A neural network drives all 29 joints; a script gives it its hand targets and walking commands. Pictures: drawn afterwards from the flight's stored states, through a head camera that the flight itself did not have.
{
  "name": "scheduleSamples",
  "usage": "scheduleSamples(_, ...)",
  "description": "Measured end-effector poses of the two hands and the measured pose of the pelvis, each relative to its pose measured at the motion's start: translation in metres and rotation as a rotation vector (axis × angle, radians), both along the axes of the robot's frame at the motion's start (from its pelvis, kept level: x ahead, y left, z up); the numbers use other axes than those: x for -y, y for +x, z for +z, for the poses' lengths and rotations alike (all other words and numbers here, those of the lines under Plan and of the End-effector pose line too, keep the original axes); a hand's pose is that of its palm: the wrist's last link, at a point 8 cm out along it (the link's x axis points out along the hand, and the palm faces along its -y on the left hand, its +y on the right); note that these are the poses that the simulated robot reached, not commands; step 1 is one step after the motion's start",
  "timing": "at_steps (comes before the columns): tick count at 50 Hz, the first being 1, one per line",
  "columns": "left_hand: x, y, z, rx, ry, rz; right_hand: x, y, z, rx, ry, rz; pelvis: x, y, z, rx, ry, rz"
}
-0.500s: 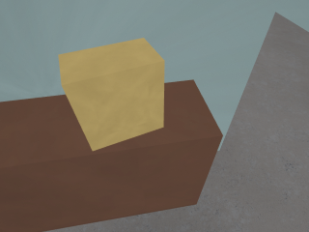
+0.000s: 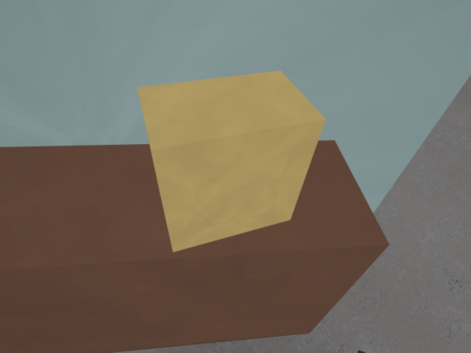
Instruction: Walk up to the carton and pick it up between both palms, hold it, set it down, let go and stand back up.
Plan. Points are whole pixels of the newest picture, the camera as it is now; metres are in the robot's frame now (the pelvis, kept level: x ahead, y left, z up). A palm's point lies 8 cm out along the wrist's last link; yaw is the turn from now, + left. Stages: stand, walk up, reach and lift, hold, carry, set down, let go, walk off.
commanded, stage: walk up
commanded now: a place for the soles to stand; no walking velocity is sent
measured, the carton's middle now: (225, 163) +0.46 +0.01 +0.08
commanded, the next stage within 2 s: reach and lift in 1.84 s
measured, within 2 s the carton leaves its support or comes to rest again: neither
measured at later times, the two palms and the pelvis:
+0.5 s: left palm out of the picture +0.15 +0.25 -0.09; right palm out of the picture +0.13 -0.26 -0.09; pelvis +0.04 +0.00 +0.01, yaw +1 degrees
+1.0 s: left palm out of the picture +0.10 +0.28 -0.09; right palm out of the picture +0.12 -0.26 -0.09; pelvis +0.04 +0.01 +0.01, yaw +4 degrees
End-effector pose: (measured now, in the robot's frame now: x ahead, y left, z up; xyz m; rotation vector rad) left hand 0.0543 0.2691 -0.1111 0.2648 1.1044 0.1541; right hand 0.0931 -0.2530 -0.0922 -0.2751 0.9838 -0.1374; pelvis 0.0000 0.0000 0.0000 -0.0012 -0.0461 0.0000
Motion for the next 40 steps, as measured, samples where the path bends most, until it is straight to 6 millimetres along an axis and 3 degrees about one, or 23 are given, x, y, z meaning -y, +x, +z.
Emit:
scheduleSamples(9, 0.013, 0.049, 0.014, 0.079, -0.028, -0.007, 0.007, -0.002, -0.010, -0.075, 0.038, -0.042, 0.001, 0.025, 0.006, -0.009, 0.003, 0.009)
scheduleSamples(20, 0.015, 0.095, 0.025, 0.127, -0.030, -0.044, 0.007, 0.024, 0.000, -0.057, 0.025, -0.003, 0.002, 0.041, 0.012, -0.024, 0.000, 0.018)
scheduleSamples(28, 0.014, 0.092, 0.022, 0.114, -0.035, -0.027, 0.008, 0.041, 0.006, -0.023, 0.015, 0.023, 0.003, 0.043, 0.013, -0.025, -0.002, 0.028)
scheduleSamples(40, 0.011, 0.059, 0.015, 0.048, -0.040, 0.020, 0.006, 0.041, 0.005, -0.036, 0.013, 0.043, 0.003, 0.040, 0.014, -0.023, -0.006, 0.046)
